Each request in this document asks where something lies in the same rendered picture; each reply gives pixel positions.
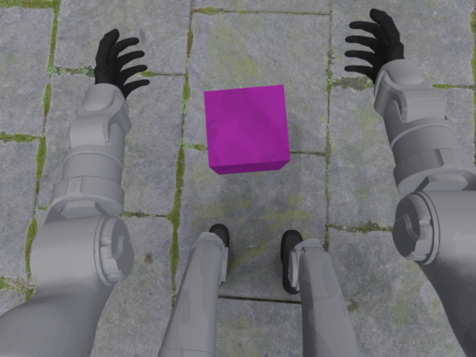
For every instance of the robot left forearm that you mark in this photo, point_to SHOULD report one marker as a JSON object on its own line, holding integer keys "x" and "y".
{"x": 93, "y": 164}

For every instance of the robot right forearm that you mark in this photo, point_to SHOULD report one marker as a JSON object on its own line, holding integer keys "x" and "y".
{"x": 420, "y": 132}

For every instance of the robot left hand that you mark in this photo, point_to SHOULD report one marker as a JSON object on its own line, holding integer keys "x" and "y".
{"x": 108, "y": 64}

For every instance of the robot right hand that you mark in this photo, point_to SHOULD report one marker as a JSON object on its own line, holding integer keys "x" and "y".
{"x": 386, "y": 44}

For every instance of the right robot upper arm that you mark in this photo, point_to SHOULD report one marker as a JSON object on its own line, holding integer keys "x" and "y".
{"x": 437, "y": 230}

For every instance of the robot right foot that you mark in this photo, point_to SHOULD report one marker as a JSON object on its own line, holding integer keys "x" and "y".
{"x": 289, "y": 240}

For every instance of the left robot upper arm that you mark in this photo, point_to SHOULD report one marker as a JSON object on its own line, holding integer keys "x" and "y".
{"x": 76, "y": 264}

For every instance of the carton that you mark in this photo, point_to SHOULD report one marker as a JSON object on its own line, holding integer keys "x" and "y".
{"x": 247, "y": 129}

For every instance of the robot left thigh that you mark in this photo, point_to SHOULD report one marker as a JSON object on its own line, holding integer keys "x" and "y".
{"x": 191, "y": 330}

